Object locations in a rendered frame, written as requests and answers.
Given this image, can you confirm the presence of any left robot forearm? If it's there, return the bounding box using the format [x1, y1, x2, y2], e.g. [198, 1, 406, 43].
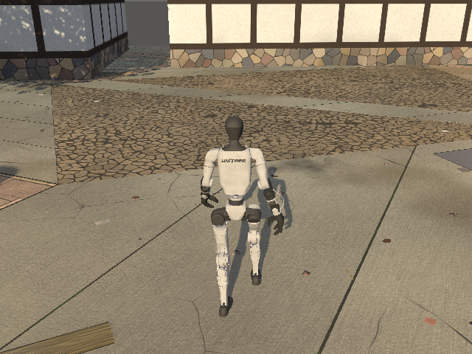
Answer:
[201, 177, 210, 199]

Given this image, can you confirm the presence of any robot right hand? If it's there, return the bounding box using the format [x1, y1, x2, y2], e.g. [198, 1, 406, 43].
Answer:
[268, 213, 284, 235]

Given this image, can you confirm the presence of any robot right upper arm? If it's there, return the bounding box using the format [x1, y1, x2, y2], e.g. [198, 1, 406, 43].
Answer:
[249, 147, 269, 190]

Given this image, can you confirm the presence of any robot left upper arm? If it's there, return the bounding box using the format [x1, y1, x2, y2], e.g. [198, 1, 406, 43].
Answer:
[201, 148, 220, 187]

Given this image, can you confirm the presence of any right robot forearm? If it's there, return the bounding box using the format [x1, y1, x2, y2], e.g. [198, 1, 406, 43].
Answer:
[263, 178, 281, 216]

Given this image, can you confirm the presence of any humanoid robot head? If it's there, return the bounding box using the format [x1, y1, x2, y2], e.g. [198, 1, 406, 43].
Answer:
[222, 116, 247, 151]

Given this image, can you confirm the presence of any robot left hand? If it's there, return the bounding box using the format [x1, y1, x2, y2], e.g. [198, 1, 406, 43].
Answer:
[201, 195, 218, 208]

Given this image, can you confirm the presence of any humanoid robot torso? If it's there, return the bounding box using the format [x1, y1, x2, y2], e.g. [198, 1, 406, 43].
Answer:
[218, 145, 252, 221]

